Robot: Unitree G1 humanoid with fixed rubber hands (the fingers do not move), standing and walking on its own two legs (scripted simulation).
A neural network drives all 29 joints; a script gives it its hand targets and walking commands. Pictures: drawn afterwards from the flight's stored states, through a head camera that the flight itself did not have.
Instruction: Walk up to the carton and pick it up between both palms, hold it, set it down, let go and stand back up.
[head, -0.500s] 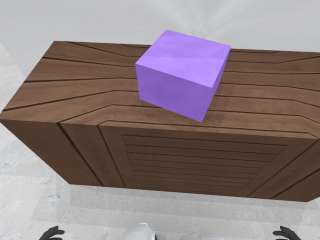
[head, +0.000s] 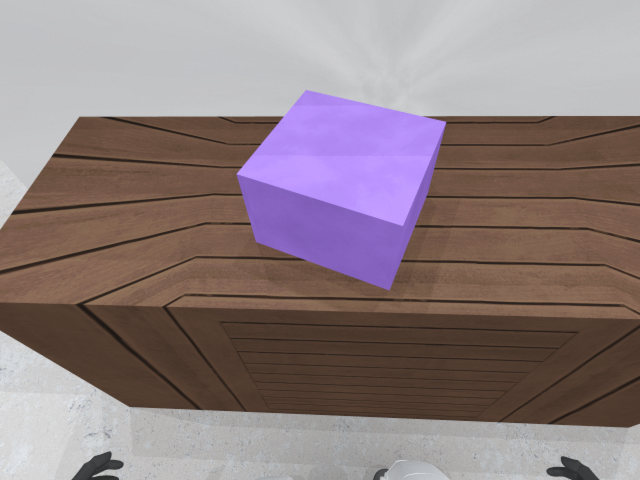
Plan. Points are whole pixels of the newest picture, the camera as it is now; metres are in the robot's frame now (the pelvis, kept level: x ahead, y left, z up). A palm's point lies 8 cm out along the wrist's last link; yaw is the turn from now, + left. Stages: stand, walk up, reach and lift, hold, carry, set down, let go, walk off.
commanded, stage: walk up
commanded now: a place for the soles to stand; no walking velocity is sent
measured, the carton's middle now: (345, 185) +0.54 +0.00 +0.00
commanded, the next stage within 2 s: reach and lift in 1.64 s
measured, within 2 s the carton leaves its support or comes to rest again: neither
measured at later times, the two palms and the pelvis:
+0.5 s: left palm (99, 456) +0.14 +0.31 -0.07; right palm out of the picture +0.11 -0.31 -0.10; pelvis +0.03 +0.00 +0.00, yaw -1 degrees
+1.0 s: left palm (109, 427) +0.17 +0.30 -0.06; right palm out of the picture +0.12 -0.31 -0.10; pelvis +0.04 +0.00 +0.00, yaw -1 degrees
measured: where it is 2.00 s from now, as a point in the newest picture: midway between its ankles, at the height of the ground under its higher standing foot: outside the picture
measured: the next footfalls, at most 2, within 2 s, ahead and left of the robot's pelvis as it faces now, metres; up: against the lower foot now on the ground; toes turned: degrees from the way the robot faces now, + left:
left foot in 0.28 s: +0.09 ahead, +0.12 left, +0.00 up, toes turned +2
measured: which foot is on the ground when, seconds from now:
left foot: down 0.00-0.02, up 0.04-0.26, down 0.28-1.00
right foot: down 0.00-1.00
